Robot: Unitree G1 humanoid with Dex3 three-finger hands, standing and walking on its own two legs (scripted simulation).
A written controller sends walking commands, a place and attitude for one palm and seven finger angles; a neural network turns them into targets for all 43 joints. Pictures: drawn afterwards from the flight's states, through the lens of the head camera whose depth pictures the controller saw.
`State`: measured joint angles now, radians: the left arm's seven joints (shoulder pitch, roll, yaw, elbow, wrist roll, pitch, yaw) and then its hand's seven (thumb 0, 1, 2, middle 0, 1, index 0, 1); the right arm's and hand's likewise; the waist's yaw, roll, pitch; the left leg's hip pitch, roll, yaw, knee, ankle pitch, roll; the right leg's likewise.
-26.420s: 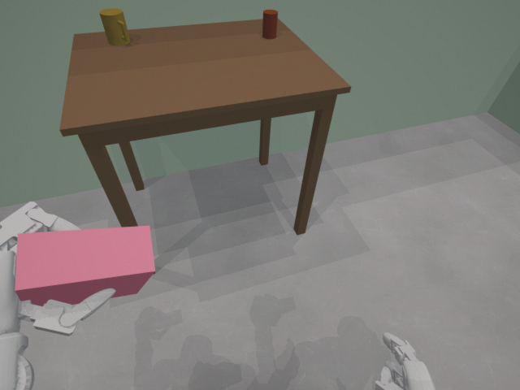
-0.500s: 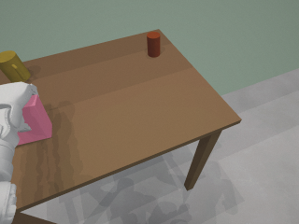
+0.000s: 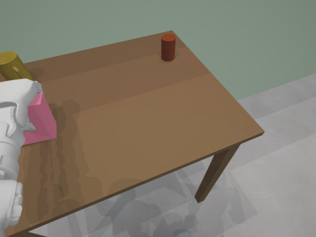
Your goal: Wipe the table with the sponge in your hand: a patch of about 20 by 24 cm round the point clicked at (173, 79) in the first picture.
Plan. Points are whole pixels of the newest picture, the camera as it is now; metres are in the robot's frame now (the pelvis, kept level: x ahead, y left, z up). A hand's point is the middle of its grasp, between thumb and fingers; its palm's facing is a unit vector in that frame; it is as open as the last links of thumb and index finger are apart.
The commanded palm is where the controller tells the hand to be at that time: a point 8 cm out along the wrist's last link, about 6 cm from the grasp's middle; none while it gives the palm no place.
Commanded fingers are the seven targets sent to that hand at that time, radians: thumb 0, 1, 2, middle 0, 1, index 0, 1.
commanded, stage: slide across to the middle lane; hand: left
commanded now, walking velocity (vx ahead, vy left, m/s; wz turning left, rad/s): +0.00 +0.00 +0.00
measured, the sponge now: (29, 125) +0.37 +0.38 +0.05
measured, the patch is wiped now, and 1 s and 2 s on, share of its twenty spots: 0.45 0.60 0.65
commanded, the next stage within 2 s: wipe back along the middle lane in 0.58 s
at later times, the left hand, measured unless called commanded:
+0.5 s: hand (50, 99) +0.42 +0.32 +0.11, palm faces -0.05 +0.01 -1.00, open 9.6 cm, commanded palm +0.41 +0.30 +0.16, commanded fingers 0.00 0.10 1.30 -1.20 -1.60 -1.20 -1.60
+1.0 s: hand (62, 104) +0.41 +0.28 +0.10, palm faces +0.00 -0.01 -1.00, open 9.6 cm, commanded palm +0.38 +0.27 +0.14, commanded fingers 0.00 0.10 1.30 -1.20 -1.60 -1.20 -1.60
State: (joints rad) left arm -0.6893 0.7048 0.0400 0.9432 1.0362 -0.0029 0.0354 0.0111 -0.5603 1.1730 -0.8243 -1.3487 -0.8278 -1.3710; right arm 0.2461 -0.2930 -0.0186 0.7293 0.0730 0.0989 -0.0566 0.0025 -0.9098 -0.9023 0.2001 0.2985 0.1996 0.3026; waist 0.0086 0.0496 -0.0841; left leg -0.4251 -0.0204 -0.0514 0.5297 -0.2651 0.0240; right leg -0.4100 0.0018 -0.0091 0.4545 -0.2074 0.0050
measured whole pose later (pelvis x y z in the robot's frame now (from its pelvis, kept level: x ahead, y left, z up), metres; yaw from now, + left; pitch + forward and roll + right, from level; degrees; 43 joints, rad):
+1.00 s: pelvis +0.04 -0.01 +0.01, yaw +1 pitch +6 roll -1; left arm -0.49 0.47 -0.11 0.51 0.97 0.36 0.05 -0.01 -0.47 1.13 -0.74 -1.43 -0.74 -1.44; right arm 0.14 -0.30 0.00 0.71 0.07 0.14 -0.03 0.00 -0.91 -0.90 0.20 0.30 0.20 0.30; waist 0.04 0.08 -0.08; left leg -0.25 -0.02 -0.06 0.45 -0.29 0.02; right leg -0.25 0.00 -0.02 0.41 -0.25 0.00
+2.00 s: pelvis +0.04 +0.00 +0.00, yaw -1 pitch +2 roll +0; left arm -0.10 0.39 -0.22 -0.05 0.98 0.59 0.06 0.03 -0.44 1.09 -0.66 -1.47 -0.74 -1.42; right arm 0.05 -0.28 0.04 0.63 0.08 0.13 0.04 0.01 -0.91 -0.90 0.20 0.30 0.19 0.30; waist 0.09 0.10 -0.08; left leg -0.20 -0.03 -0.03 0.48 -0.32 0.03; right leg -0.22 -0.01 0.01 0.47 -0.29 0.01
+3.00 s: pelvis +0.01 -0.02 +0.00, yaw +0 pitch -1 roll +0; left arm -0.18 0.33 -0.36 0.00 0.98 0.64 0.03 0.00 -0.48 1.10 -0.72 -1.42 -0.81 -1.34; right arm 0.00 -0.26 0.05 0.68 0.07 0.10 0.02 0.01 -0.91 -0.90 0.20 0.30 0.20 0.30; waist 0.12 0.11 -0.05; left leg -0.15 -0.02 -0.05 0.44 -0.27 0.00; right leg -0.18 0.00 -0.01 0.46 -0.26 -0.02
